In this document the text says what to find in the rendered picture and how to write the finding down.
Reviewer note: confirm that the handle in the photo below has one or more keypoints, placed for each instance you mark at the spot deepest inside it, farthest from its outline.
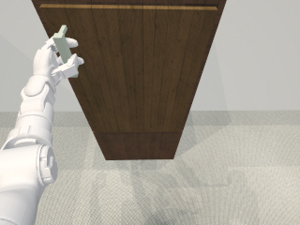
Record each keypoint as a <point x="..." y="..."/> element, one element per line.
<point x="62" y="46"/>

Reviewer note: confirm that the cupboard door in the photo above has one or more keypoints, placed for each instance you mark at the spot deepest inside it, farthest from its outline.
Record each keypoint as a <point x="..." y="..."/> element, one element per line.
<point x="140" y="63"/>

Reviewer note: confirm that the left robot hand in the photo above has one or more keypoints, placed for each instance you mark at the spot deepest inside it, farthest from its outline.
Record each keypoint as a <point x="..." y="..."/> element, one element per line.
<point x="45" y="63"/>

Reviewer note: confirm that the left robot forearm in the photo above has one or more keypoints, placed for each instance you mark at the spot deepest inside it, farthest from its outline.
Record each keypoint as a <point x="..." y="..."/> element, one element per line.
<point x="35" y="118"/>

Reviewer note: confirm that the robot left upper arm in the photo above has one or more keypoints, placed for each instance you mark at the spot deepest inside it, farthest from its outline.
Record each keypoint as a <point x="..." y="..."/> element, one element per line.
<point x="25" y="172"/>

